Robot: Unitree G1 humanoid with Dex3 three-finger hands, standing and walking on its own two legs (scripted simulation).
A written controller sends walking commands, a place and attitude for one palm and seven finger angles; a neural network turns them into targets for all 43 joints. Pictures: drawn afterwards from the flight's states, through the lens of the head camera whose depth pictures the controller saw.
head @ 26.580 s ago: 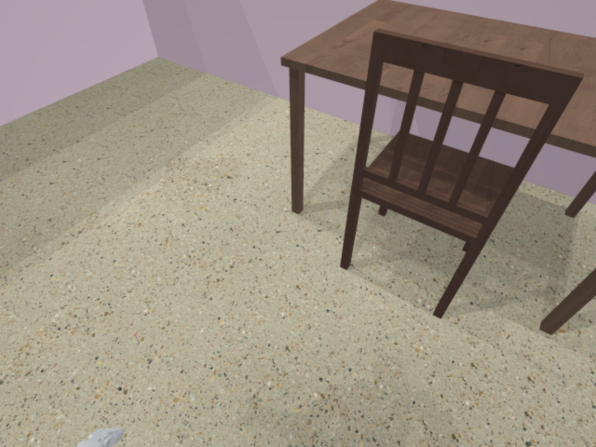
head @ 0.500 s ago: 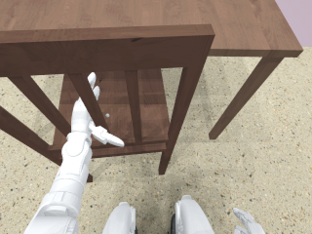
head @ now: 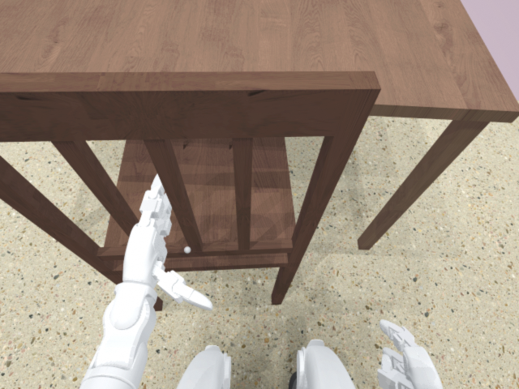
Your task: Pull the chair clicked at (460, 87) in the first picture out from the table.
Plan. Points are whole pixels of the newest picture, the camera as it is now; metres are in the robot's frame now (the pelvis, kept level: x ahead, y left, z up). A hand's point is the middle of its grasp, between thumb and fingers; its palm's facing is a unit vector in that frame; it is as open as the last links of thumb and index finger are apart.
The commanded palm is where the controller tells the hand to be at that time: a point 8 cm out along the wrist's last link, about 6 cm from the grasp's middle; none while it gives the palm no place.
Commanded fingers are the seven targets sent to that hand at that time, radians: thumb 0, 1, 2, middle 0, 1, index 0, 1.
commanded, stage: draw the fingers out of the gap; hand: left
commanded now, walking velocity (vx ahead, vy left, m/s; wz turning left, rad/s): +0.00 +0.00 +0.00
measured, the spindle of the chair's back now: (181, 206) +0.38 +0.13 +0.03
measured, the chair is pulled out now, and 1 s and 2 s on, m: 0.07 0.07 0.07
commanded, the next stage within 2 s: aim the fingers beside a spindle in 0.32 s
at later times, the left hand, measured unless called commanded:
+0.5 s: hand (177, 306) +0.24 +0.12 +0.02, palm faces -0.04 -1.00 +0.00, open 17.5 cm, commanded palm +0.22 +0.17 +0.02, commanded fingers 0.00 -0.54 0.22 -0.01 -0.01 -0.01 -0.01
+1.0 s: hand (181, 285) +0.26 +0.12 +0.01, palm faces -0.06 -1.00 -0.03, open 17.1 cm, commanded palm +0.25 +0.18 +0.02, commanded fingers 0.00 -0.50 0.30 -0.06 -0.08 -0.06 -0.08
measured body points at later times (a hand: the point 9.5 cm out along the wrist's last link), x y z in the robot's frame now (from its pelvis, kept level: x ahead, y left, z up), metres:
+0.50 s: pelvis +0.00 -0.01 -0.01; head +0.09 +0.01 +0.43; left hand +0.23 +0.17 +0.02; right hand +0.19 -0.23 -0.09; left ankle +0.00 +0.10 -0.64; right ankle +0.04 -0.14 -0.64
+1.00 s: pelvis -0.01 -0.01 -0.02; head +0.09 +0.00 +0.42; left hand +0.26 +0.18 +0.01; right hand +0.17 -0.25 -0.10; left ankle +0.00 +0.10 -0.64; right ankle +0.04 -0.14 -0.64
